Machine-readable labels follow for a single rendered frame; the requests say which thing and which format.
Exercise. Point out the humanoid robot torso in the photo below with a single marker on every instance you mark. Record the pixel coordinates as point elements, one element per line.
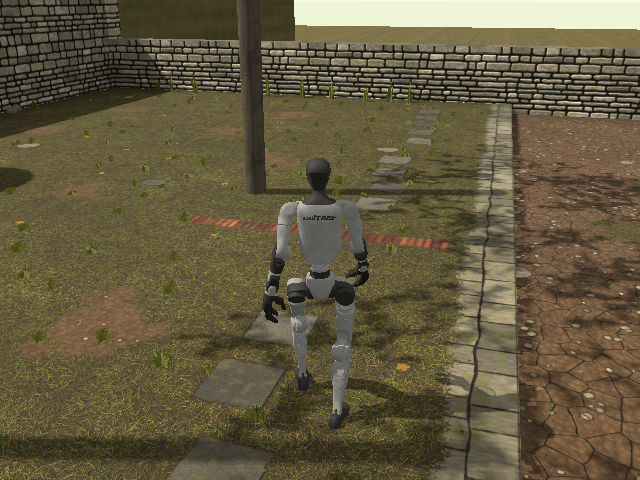
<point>319,238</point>

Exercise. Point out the right robot forearm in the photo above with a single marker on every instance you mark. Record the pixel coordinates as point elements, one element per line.
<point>362,259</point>

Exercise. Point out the right robot hand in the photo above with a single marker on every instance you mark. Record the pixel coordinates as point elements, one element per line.
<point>354,272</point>

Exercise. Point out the left robot upper arm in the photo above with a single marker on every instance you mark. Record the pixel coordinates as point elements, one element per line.
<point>287,212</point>

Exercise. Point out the left robot forearm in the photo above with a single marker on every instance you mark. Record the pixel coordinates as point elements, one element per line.
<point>275,273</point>

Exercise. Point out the left robot hand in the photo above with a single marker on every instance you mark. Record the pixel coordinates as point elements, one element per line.
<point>267,306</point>

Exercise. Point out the right robot upper arm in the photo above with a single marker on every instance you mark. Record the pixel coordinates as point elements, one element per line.
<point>350,211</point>

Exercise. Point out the right robot foot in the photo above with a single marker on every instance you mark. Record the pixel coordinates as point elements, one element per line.
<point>335,421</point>

